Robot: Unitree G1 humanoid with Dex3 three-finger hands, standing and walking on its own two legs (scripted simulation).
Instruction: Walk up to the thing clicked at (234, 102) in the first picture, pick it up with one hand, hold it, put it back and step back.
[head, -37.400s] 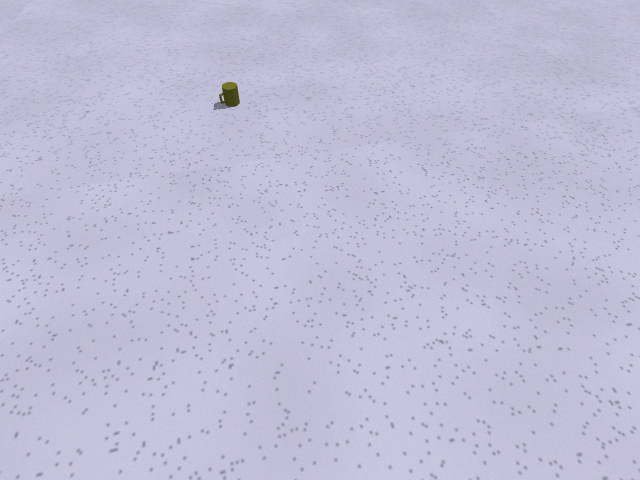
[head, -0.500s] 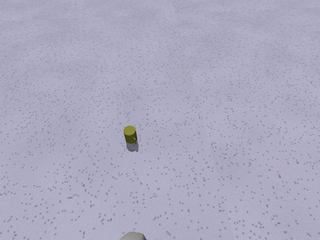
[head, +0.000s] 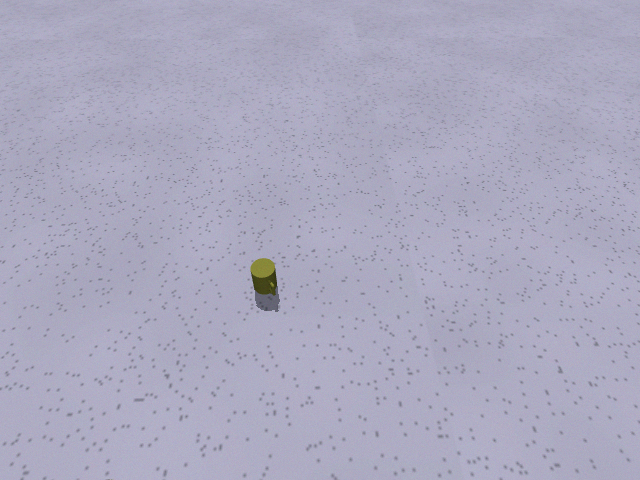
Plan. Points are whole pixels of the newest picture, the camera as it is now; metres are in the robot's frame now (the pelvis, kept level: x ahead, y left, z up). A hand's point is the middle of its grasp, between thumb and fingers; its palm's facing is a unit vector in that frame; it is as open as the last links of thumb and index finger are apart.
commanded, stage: walk up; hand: left
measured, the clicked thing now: (266, 279) +0.89 +0.22 -0.71
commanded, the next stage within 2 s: stand in 0.44 s
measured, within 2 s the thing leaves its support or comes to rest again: neither
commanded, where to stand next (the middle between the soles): +0.51 -0.01 m, yaw +0 degrees
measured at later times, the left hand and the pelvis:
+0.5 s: hand out of the picture +0.10 +0.26 -0.15, palm faces +0.04 -0.93 -0.37, open 7.4 cm; pelvis +0.01 -0.01 +0.00, yaw +1 degrees
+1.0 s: hand out of the picture +0.05 +0.24 -0.14, palm faces -0.04 -0.94 -0.34, open 7.4 cm; pelvis -0.02 -0.01 +0.01, yaw -1 degrees
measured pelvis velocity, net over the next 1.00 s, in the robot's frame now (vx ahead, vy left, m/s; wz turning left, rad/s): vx -0.02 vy -0.01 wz -0.01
